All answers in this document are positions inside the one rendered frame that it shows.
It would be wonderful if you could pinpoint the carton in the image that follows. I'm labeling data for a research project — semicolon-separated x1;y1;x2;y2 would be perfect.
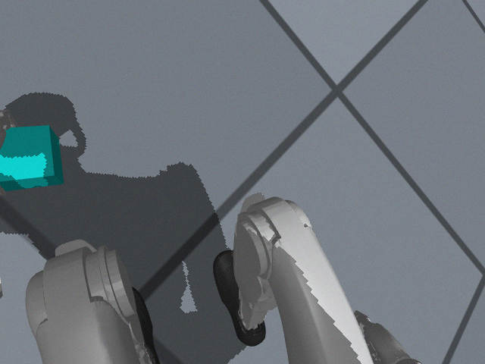
0;125;64;191

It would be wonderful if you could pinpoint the left robot foot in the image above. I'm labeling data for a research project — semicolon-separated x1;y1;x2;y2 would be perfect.
132;287;160;364

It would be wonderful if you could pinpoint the right robot foot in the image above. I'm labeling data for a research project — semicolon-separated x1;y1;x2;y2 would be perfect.
213;250;266;347

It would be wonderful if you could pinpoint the right robot hand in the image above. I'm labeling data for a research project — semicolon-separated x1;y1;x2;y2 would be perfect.
354;310;411;364

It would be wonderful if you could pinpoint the left robot hand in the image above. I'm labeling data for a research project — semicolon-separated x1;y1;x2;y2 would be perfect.
0;110;19;196

